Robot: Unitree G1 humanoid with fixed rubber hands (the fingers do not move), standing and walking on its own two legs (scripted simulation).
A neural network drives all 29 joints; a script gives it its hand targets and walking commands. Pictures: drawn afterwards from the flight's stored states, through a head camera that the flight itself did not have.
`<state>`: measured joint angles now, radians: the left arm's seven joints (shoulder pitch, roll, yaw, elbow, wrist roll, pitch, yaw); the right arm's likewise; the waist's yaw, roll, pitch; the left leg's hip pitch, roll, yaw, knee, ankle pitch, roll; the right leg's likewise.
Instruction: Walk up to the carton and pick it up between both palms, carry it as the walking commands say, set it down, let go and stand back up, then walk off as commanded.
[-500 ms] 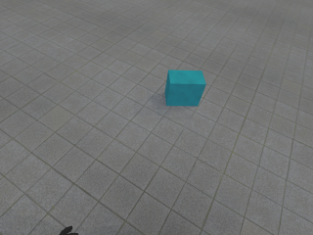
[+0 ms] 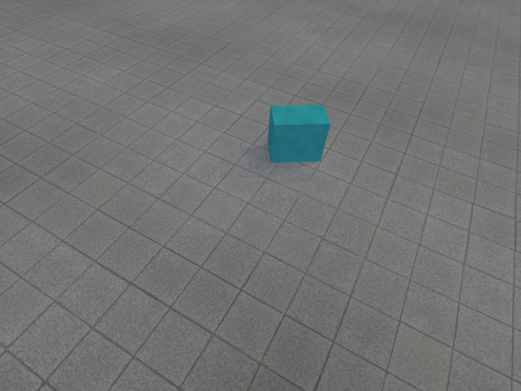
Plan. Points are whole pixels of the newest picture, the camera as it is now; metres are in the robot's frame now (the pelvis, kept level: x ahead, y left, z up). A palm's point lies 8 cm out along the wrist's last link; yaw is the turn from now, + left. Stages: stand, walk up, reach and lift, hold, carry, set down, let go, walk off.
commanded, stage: stand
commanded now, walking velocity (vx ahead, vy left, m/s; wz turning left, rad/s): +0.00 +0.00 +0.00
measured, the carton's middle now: (296, 134) +1.45 -0.23 -0.64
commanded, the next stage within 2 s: none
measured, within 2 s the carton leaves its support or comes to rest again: neither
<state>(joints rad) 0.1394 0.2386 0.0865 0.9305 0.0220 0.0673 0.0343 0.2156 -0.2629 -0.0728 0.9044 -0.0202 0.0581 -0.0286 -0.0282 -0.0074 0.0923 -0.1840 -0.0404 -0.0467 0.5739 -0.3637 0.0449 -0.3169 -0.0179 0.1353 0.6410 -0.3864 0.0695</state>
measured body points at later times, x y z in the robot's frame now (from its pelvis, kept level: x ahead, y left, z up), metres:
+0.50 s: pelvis -0.04 -0.04 +0.01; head -0.02 -0.05 +0.46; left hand +0.03 +0.23 -0.13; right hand +0.02 -0.30 -0.13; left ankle -0.04 +0.08 -0.73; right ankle -0.07 -0.17 -0.73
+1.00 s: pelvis -0.05 -0.05 +0.01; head -0.03 -0.06 +0.46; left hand +0.03 +0.22 -0.12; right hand +0.02 -0.31 -0.14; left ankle -0.04 +0.08 -0.73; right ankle -0.07 -0.17 -0.73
